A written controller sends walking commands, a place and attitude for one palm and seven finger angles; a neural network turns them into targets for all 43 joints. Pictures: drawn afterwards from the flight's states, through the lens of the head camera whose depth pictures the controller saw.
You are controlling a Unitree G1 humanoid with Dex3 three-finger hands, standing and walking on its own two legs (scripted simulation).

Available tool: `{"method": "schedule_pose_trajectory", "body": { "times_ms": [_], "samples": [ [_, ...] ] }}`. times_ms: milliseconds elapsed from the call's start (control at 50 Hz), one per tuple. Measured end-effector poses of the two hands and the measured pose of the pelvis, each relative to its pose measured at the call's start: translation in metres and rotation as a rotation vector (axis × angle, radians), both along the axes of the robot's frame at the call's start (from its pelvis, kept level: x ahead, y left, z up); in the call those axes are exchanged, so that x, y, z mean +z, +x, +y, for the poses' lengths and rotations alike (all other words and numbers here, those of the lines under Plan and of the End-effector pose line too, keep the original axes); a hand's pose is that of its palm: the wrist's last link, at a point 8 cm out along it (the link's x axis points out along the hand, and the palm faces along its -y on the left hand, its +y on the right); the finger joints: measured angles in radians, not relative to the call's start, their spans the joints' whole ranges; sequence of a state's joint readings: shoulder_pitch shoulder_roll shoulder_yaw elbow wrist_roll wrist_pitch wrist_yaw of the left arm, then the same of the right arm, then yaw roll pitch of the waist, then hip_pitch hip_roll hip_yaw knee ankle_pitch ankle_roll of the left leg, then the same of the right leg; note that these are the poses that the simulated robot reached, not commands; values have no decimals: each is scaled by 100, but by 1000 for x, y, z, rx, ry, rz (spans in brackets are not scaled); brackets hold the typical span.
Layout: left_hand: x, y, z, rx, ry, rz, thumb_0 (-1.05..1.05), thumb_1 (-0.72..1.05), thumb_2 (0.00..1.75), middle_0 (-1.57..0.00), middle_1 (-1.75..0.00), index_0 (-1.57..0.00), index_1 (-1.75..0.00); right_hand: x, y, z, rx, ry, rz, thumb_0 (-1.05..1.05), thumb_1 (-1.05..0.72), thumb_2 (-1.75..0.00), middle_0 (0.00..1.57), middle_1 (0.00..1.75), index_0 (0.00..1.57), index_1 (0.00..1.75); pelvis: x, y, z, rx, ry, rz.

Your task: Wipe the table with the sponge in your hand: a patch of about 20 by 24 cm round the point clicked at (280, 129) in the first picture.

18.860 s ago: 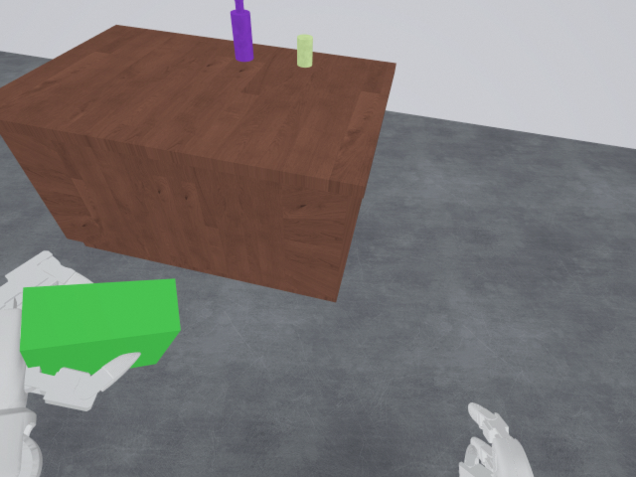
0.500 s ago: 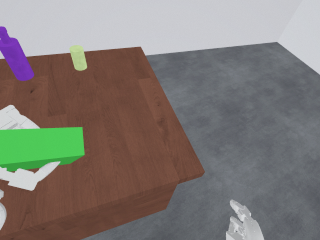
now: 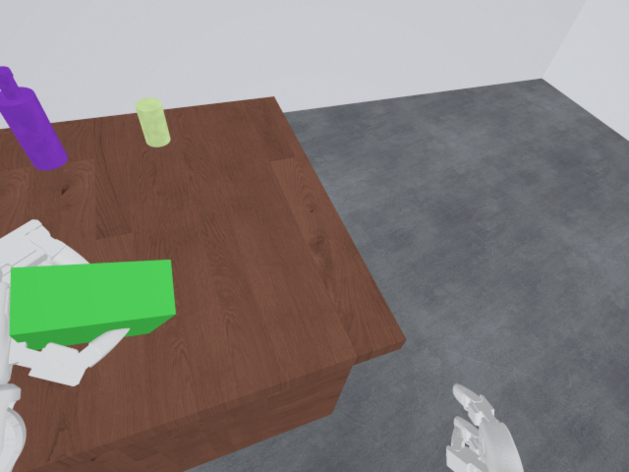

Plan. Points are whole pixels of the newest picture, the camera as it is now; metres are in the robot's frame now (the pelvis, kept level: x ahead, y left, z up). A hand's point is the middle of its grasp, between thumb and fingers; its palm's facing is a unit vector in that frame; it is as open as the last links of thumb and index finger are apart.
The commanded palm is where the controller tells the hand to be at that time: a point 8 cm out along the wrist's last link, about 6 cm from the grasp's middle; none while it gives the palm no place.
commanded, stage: look again from close up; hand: left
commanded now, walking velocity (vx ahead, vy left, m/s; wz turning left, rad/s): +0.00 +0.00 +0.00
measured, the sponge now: (116, 305) +0.23 +0.22 +0.14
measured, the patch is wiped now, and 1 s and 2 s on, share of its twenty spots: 0.00 0.00 0.00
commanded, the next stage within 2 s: come to a stop and stand still in 0.22 s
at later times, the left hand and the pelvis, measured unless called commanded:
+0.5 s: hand (134, 298) +0.23 +0.20 +0.15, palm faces +0.36 -0.86 -0.38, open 9.0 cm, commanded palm +0.17 +0.24 +0.17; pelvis +0.01 -0.04 +0.00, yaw +0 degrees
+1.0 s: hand (119, 289) +0.24 +0.22 +0.15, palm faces +0.31 -0.86 -0.40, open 9.0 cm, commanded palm +0.18 +0.26 +0.17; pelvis +0.02 -0.02 +0.00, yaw +1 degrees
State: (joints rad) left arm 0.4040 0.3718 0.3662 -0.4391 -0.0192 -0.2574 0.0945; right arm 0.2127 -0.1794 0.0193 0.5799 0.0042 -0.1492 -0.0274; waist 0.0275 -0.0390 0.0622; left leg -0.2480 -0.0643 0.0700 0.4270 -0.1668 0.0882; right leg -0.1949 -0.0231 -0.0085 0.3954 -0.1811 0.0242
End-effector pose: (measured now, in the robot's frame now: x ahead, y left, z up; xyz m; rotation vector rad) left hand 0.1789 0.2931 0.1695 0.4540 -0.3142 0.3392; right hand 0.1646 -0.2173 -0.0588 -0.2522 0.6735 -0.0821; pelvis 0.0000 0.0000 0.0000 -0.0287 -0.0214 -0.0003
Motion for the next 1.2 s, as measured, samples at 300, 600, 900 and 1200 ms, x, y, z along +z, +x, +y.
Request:
{"method": "schedule_pose_trajectory", "body": {
  "times_ms": [300,600,900,1200],
  "samples": [
    [3,7,-36,-6,-5,29,0,-41,108,-84,-142,-84,-141,-2,4,-37,-35,5,-5,1,-91,-90,20,30,21,30,2,8,-29,1,1,8],
    [1,16,-51,-4,-17,72,0,-41,108,-84,-142,-84,-141,-2,16,-61,-64,-12,0,1,-91,-90,20,30,20,30,2,17,-41,5,2,21],
    [-2,31,-38,-64,-2,26,0,-41,108,-83,-143,-83,-141,-4,13,-35,-23,17,2,1,-91,-90,20,30,21,30,-1,19,-25,-11,12,33],
    [7,32,-14,-9,-9,-63,0,-41,108,-84,-142,-84,-141,2,39,-10,32,-6,-2,1,-91,-90,20,30,21,30,-1,29,-16,13,4,31]
  ]
}}
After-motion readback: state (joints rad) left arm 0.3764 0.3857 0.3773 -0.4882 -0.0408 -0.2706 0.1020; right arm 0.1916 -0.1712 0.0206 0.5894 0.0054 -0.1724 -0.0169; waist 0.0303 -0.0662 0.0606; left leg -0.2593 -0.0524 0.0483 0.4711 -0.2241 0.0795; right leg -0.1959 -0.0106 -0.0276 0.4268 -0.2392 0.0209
